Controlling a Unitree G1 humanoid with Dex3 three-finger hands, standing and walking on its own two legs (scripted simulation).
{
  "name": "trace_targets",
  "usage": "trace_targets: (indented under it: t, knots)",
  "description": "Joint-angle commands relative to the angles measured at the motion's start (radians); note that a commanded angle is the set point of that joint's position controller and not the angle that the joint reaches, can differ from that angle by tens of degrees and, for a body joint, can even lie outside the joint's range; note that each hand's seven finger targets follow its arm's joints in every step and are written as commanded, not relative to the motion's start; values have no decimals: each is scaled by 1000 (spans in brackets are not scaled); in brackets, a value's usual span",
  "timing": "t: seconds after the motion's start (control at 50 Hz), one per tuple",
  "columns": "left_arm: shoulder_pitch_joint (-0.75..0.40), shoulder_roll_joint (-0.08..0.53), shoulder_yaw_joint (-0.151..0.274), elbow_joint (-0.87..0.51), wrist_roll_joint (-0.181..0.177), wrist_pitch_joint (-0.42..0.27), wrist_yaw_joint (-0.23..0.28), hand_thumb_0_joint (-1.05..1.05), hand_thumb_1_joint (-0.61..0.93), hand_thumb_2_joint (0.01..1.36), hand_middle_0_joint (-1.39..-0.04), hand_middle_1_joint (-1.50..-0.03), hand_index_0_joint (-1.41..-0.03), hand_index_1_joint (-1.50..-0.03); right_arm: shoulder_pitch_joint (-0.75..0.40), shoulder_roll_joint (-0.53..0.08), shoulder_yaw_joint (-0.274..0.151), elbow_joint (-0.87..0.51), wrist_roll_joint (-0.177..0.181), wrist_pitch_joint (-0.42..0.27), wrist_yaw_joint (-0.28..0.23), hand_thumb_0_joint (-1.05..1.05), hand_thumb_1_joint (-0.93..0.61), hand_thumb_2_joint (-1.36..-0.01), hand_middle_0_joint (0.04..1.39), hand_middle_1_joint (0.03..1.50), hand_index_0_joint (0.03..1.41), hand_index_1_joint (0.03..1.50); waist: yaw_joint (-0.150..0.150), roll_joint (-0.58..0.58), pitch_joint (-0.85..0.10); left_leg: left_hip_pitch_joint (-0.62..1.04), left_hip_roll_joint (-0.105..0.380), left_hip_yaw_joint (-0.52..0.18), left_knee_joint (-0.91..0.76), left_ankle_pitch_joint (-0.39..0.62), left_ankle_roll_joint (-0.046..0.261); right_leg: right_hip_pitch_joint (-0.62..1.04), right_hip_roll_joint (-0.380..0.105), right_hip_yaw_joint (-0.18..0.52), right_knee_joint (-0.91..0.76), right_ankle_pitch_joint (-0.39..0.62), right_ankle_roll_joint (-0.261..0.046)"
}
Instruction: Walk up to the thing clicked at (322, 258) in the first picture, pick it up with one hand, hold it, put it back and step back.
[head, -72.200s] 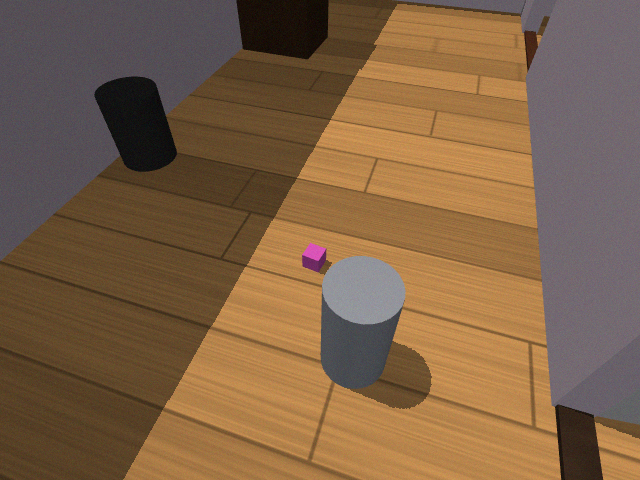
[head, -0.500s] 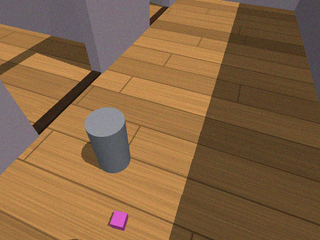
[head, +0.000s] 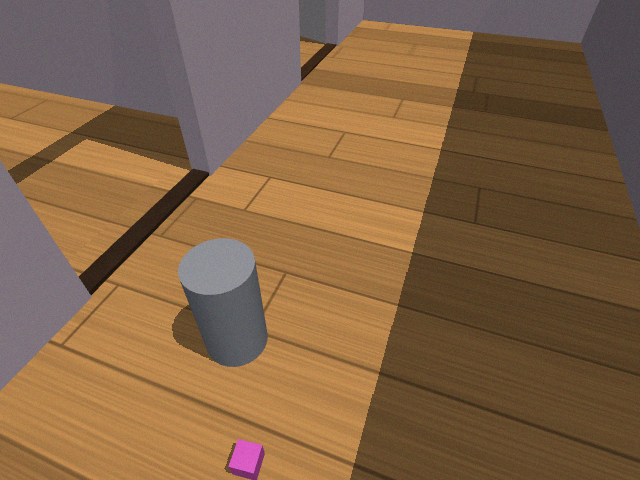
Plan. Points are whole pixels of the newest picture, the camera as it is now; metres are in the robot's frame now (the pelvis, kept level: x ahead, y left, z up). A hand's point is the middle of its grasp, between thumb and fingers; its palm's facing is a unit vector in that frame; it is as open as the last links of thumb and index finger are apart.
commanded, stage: stand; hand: left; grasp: from above
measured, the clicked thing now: (247, 459) +0.39 +0.22 -0.74
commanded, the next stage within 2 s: step back in 1.70 s
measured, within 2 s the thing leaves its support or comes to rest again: neither
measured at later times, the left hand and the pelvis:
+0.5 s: hand out of the picture +0.06 +0.23 -0.16, palm faces -0.01 -0.94 -0.33, open 7.4 cm; pelvis +0.01 -0.02 +0.00, yaw +0 degrees
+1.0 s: hand out of the picture +0.10 +0.22 -0.15, palm faces -0.02 -0.94 -0.33, open 7.4 cm; pelvis +0.02 -0.02 +0.00, yaw -1 degrees
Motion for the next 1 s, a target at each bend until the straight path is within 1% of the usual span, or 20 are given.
trace_targets:
  t: [0.0,0.02,0.12,0.14,0.22,0.26,0.38,0.42,0.46,0.48,0.54,0.58,0.68,0.7,0.76,0.86,0.9,0.92,0.96,0.98]
  knots:
    - [-26,184,38,-38,-7,-18,11,0,900,900,-200,-300,-200,-301,-43,-199,-41,-53,0,-23,-13,0,-900,-900,200,300,200,300,6,12,5,-51,99,-109,-121,-71,21,-25,-63,73,-95,-46,-37]
    - [-32,194,41,-35,-8,-18,10,0,900,900,-200,-300,-200,-301,-31,-197,-38,-49,1,-22,-12,0,-900,-900,200,300,200,300,2,9,19,-76,99,-112,-132,-107,19,-26,-60,74,-96,-66,-35]
    - [-47,207,43,-30,-8,-18,6,0,900,900,-200,-300,-200,-301,-40,-205,-36,-44,1,-21,-9,0,-900,-900,200,300,200,300,0,3,19,-79,100,-111,-130,-134,19,-44,-62,83,-108,-104,-38]
    - [-48,208,44,-28,-7,-19,7,0,900,900,-200,-300,-200,-301,-47,-207,-36,-44,2,-22,-9,0,-900,-900,200,300,200,300,1,5,6,-68,101,-110,-125,-113,20,-36,-65,86,-106,-93,-39]
    - [-56,217,42,-23,-8,-21,2,0,900,900,-200,-300,-200,-301,-33,-206,-31,-38,4,-19,-6,0,-900,-900,200,300,200,300,-7,-16,19,-66,97,-103,-112,-128,20,-73,-68,101,-127,-152,-41]
    - [-58,213,42,-22,-11,-25,3,0,900,900,-200,-300,-200,-301,-35,-207,-29,-38,6,-23,-5,0,-900,-900,200,300,200,300,-8,-10,-22,-29,102,-98,-96,-45,23,-46,-78,105,-123,-83,-46]
    - [-71,219,43,-17,-17,-25,1,0,900,900,-200,-300,-200,-301,-32,-209,-20,-27,5,-26,-7,0,-900,-900,200,300,200,300,-8,-6,-22,-37,107,-93,-103,2,18,-24,-71,96,-114,-23,-43]
    - [-60,203,40,-12,-16,-25,2,0,900,900,-200,-300,-200,-301,-43,-213,-20,-29,7,-29,-10,0,-900,-900,200,300,200,300,-5,-4,-65,3,116,-91,-90,78,21,2,-79,93,-105,72,-46]
    - [-64,202,39,-8,-19,-24,2,0,900,900,-200,-300,-200,-301,-34,-208,-16,-19,7,-28,-11,0,-900,-900,200,300,200,300,-6,-7,-48,-4,115,-87,-102,69,16,-1,-72,91,-106,55,-45]
    - [-65,207,40,-11,-20,-25,2,0,900,900,-200,-300,-200,-301,-36,-219,-16,-19,7,-29,-11,0,-900,-900,200,300,200,300,-5,7,-61,6,118,-83,-93,105,18,9,-78,94,-104,110,-45]
    - [-69,191,37,-6,-20,-22,2,0,900,900,-200,-300,-200,-301,-37,-205,-12,-14,9,-28,-13,0,-900,-900,200,300,200,300,-7,0,-56,4,120,-82,-100,114,14,12,-73,85,-100,105,-46]
    - [-77,208,41,-10,-21,-22,1,0,900,900,-200,-300,-200,-301,-41,-218,-13,-12,9,-29,-14,0,-900,-900,200,300,200,300,-7,-3,-53,6,119,-80,-102,110,11,9,-72,89,-105,114,-42]
    - [-76,180,33,-4,-22,-20,0,0,900,900,-200,-300,-200,-301,-47,-199,-7,-5,10,-29,-13,0,-900,-900,200,300,200,300,-6,-7,-54,17,124,-77,-109,154,8,15,-69,79,-96,143,-43]
    - [-84,199,39,-11,-21,-21,1,0,900,900,-200,-300,-200,-301,-55,-219,-13,-11,7,-30,-15,0,-900,-900,200,300,200,300,-6,1,-59,16,125,-73,-103,154,8,20,-73,85,-101,154,-42]
    - [-97,206,42,-16,-20,-26,2,0,900,900,-200,-300,-200,-301,-66,-224,-17,-17,8,-32,-14,0,-900,-900,200,300,200,300,-8,-12,-85,38,132,-73,-91,201,10,30,-77,80,-94,200,-42]
    - [-109,208,40,-18,-18,-27,1,0,900,900,-200,-300,-200,-301,-79,-221,-17,-16,9,-30,-12,0,-900,-900,200,300,200,300,-10,0,-54,18,130,-74,-110,136,4,11,-71,77,-109,121,-42]
    - [-118,215,42,-21,-20,-27,0,0,900,900,-200,-300,-200,-301,-74,-223,-17,-13,10,-29,-12,0,-900,-900,200,300,200,300,-12,-9,-52,8,129,-72,-108,110,5,15,-75,87,-116,118,-43]
    - [-107,217,40,-21,-18,-29,-1,0,900,900,-200,-300,-200,-301,-82,-226,-20,-16,10,-30,-10,0,-900,-900,200,300,200,300,-6,-5,-70,32,133,-74,-106,136,5,18,-76,84,-115,135,-44]
    - [-119,227,44,-28,-20,-31,-1,0,900,900,-200,-300,-200,-301,-75,-231,-20,-18,10,-33,-11,0,-900,-900,200,300,200,300,-14,-1,-92,33,133,-68,-102,164,5,37,-81,90,-103,193,-47]
    - [-119,223,42,-27,-22,-31,-1,0,900,900,-200,-300,-200,-301,-82,-225,-17,-16,10,-33,-9,0,-900,-900,200,300,200,300,-10,1,-76,29,134,-72,-109,158,3,25,-77,83,-103,170,-46]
